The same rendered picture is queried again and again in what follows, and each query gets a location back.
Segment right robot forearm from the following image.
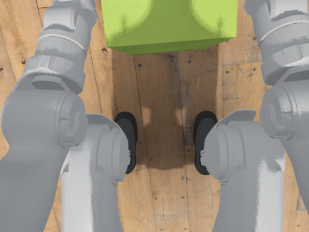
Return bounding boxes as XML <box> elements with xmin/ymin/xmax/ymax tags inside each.
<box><xmin>244</xmin><ymin>0</ymin><xmax>309</xmax><ymax>86</ymax></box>

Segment left robot upper arm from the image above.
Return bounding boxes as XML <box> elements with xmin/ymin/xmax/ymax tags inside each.
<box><xmin>0</xmin><ymin>88</ymin><xmax>88</xmax><ymax>232</ymax></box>

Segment robot left foot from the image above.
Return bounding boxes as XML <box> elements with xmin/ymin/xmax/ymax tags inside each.
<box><xmin>114</xmin><ymin>112</ymin><xmax>138</xmax><ymax>174</ymax></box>

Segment right robot upper arm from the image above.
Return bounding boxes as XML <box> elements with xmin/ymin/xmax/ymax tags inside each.
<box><xmin>259</xmin><ymin>79</ymin><xmax>309</xmax><ymax>214</ymax></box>

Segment carton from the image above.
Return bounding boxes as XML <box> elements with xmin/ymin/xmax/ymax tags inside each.
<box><xmin>101</xmin><ymin>0</ymin><xmax>238</xmax><ymax>55</ymax></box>

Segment left robot forearm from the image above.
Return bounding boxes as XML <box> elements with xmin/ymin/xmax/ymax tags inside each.
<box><xmin>0</xmin><ymin>0</ymin><xmax>98</xmax><ymax>132</ymax></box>

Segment robot left thigh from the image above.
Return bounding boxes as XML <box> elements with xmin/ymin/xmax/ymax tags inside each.
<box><xmin>61</xmin><ymin>124</ymin><xmax>127</xmax><ymax>232</ymax></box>

